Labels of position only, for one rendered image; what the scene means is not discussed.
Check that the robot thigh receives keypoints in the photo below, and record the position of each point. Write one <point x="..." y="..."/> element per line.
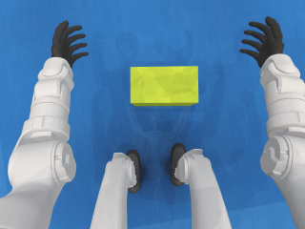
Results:
<point x="110" y="211"/>
<point x="207" y="205"/>

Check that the carton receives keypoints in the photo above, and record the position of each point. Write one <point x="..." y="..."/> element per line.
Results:
<point x="164" y="86"/>

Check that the robot left forearm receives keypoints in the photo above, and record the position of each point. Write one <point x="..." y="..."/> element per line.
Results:
<point x="50" y="106"/>

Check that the robot right hand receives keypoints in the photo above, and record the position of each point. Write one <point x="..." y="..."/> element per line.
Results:
<point x="271" y="41"/>

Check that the left robot upper arm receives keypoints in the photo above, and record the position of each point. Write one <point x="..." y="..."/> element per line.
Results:
<point x="38" y="172"/>

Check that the right robot upper arm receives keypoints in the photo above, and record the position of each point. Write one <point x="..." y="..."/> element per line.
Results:
<point x="283" y="160"/>

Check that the robot right forearm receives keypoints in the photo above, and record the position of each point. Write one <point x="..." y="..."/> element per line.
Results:
<point x="284" y="95"/>

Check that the robot left hand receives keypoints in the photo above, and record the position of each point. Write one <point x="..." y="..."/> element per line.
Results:
<point x="61" y="43"/>

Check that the left robot thigh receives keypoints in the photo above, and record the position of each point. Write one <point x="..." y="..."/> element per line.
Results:
<point x="110" y="211"/>

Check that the right robot thigh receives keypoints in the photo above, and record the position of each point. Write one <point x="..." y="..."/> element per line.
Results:
<point x="207" y="205"/>

